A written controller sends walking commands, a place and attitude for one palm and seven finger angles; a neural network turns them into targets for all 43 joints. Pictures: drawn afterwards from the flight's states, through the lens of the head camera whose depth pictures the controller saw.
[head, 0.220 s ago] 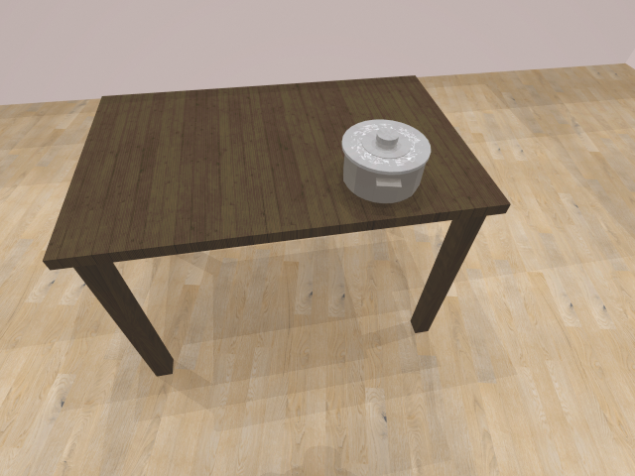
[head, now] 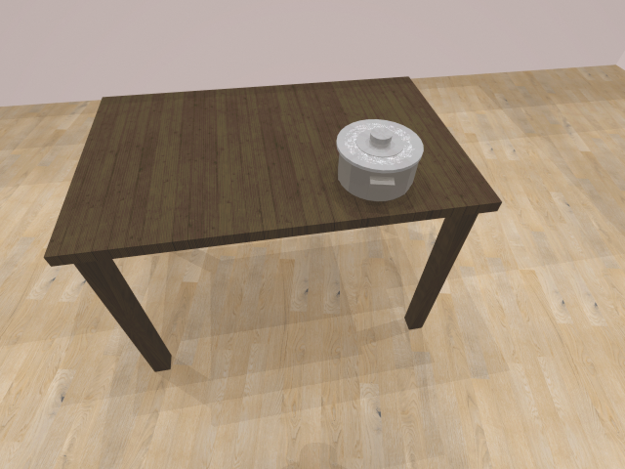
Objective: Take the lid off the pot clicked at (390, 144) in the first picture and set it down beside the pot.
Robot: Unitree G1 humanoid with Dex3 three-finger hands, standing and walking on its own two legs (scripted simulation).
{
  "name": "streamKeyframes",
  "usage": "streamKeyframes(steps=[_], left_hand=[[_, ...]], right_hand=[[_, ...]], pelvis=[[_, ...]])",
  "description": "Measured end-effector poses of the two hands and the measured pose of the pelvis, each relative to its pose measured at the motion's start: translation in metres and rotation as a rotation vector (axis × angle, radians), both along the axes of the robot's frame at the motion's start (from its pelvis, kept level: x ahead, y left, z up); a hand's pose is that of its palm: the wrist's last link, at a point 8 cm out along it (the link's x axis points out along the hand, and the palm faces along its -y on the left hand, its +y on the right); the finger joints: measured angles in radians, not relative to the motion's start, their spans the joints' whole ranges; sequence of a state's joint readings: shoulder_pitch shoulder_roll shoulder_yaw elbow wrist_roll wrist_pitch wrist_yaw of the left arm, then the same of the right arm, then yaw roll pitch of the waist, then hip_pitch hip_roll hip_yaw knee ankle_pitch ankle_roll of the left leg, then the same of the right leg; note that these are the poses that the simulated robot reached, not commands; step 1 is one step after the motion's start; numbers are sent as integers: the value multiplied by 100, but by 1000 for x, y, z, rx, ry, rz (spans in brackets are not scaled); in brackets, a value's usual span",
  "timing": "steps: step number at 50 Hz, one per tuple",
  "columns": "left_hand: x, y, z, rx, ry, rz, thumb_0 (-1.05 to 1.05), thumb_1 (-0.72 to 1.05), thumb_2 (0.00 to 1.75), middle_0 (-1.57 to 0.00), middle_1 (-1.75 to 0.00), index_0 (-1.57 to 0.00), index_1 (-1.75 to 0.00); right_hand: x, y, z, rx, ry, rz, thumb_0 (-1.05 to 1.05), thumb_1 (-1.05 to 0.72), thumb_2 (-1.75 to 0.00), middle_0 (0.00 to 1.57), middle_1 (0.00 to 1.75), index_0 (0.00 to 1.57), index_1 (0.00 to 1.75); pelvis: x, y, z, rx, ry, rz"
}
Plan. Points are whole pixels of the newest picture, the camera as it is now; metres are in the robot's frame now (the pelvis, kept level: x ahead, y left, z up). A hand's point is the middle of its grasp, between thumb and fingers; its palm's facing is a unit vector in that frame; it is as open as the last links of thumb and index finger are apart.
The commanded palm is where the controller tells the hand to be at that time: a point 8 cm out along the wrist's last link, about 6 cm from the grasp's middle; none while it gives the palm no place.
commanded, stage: look at it before walking up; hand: left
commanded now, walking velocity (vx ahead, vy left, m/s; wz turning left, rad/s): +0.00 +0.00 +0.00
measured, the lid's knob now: (381, 135) +0.78 -0.11 +0.00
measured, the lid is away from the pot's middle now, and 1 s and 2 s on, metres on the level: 0.00 0.00 0.00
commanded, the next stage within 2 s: walk to a spot facing it in 0.42 s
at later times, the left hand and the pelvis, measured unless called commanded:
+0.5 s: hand out of the picture -0.01 +0.17 -0.18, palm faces +0.02 -0.98 -0.20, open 7.4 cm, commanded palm none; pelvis +0.00 -0.01 +0.00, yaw +0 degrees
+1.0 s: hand out of the picture +0.05 +0.16 -0.17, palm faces -0.09 -0.96 -0.27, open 7.4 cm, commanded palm none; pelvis -0.01 -0.03 -0.02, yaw -11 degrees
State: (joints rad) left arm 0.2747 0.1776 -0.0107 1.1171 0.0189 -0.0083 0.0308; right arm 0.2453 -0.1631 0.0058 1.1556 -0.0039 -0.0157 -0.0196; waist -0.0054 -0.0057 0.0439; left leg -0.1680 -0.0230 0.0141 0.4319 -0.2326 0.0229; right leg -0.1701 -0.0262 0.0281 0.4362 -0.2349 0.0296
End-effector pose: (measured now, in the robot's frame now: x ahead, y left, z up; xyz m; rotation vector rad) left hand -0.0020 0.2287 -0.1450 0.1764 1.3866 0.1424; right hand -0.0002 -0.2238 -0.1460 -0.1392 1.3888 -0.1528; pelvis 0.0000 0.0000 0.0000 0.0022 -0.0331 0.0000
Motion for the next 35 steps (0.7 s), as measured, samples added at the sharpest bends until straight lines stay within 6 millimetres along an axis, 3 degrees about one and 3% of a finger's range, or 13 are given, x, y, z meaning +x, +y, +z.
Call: streamKeyframes(steps=[23, 35], left_hand=[[-9, -13, 0, -8, 19, 23, 0, 91, 90, -20, -30, -20, -30], [-2, -15, -3, -11, 34, 4, 0, 91, 90, -20, -30, -20, -30]], right_hand=[[-4, -3, -2, 9, 12, -6, 1, -90, -90, 20, 30, 20, 30], [-2, -11, -5, -4, -12, -55, 1, -90, -90, 20, 30, 20, 30]], pelvis=[[1, -8, 0, 0, 7, 2], [-1, -12, -5, 4, 16, -56]])
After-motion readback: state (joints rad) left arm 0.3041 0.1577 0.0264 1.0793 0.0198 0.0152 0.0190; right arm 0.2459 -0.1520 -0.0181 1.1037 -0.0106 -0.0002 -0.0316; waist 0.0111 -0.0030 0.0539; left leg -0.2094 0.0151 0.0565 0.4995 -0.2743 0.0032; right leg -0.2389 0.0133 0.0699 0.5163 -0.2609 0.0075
